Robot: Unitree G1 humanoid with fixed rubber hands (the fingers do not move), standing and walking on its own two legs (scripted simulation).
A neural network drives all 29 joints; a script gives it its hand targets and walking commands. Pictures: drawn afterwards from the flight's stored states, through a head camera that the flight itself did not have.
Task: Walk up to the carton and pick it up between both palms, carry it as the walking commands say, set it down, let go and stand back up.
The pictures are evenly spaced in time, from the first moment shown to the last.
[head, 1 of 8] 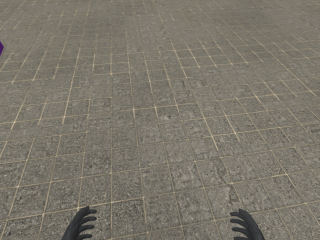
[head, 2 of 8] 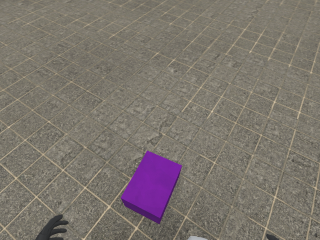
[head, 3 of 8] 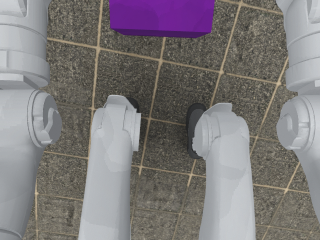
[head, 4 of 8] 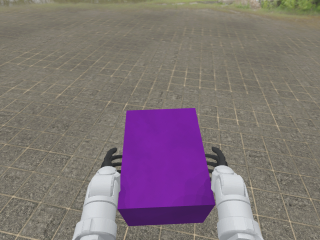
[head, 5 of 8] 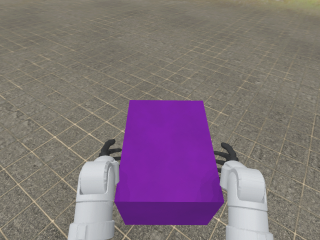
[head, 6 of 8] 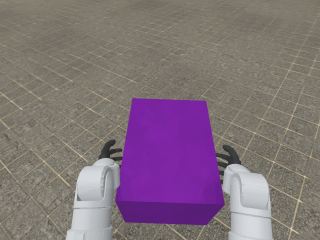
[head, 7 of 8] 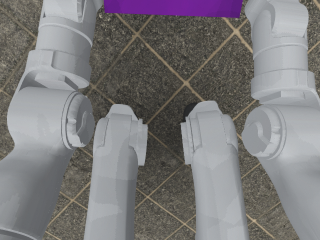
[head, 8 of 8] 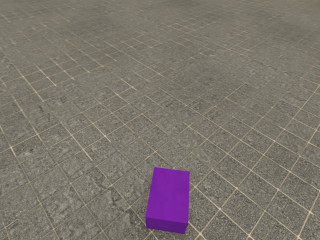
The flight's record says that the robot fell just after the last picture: no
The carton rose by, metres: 0.72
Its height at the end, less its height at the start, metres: +0.00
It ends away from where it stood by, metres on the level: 3.36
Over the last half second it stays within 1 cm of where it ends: yes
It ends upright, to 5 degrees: yes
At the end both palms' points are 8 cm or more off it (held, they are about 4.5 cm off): yes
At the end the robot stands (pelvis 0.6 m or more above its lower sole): yes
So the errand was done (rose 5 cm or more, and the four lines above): yes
